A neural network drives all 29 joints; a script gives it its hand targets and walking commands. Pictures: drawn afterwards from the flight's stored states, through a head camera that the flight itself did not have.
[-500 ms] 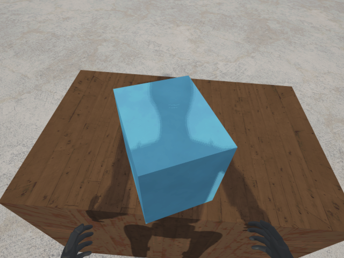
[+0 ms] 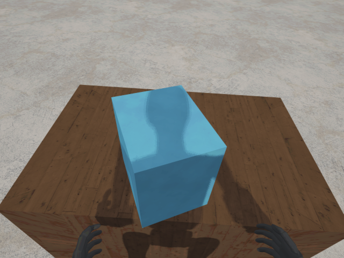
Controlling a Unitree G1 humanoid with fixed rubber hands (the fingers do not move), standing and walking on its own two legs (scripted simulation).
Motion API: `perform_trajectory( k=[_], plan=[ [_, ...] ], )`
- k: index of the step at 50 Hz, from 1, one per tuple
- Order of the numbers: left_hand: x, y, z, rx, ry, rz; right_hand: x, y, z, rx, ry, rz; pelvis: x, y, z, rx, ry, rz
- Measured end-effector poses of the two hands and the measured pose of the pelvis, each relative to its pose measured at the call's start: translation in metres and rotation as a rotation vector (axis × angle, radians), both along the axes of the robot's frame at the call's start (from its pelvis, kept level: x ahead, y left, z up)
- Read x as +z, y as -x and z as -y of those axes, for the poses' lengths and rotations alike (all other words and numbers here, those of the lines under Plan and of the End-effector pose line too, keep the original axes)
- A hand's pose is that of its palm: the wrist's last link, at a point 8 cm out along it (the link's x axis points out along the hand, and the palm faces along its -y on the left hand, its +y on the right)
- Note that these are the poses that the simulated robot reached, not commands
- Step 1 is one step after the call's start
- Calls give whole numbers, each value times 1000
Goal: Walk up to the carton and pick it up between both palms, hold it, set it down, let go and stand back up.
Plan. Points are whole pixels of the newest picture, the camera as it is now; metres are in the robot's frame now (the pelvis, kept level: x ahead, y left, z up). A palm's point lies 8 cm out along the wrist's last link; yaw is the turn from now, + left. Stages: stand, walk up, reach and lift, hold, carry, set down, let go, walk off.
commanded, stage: reach and lift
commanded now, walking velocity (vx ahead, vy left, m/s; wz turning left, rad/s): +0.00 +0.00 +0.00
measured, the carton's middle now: (162, 154) +0.41 +0.06 +0.00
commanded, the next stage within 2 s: none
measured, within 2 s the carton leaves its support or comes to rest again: neither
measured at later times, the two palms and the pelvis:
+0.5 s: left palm (92, 247) +0.16 +0.19 -0.02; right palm (291, 246) +0.20 -0.24 -0.02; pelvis -0.01 -0.01 +0.00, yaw -2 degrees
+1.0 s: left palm (86, 219) +0.20 +0.21 +0.03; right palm (279, 209) +0.25 -0.21 +0.03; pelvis -0.02 +0.00 +0.00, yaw -3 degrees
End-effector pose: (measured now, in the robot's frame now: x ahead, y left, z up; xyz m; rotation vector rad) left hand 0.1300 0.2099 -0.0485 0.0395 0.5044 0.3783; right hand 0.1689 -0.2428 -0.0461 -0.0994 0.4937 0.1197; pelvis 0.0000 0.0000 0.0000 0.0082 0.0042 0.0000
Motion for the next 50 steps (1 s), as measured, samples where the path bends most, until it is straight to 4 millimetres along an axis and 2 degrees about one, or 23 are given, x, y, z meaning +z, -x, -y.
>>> perform_trajectory(
  k=[8, 15, 23, 33, 50],
  plan=[
    [11, -3, 13, 9, 7, 80, 4, 8, 3, -9, -34, 53, -2, 5, 4, -4, -5, 0],
    [18, -12, 24, 15, 17, 132, 10, 4, 3, -11, -55, 101, -4, 9, 6, -14, -11, -7],
    [24, -30, 22, 31, 14, 131, 21, -18, -1, -7, -66, 126, -4, 9, 7, -29, -15, -13],
    [44, -49, 10, 34, 2, 156, 43, -53, -13, 8, -69, 175, 1, 6, 3, -33, -5, -15],
    [76, -73, 4, 30, 23, 175, 74, -86, -31, 36, -79, 201, 4, 18, -3, -46, 2, -22]
  ],
)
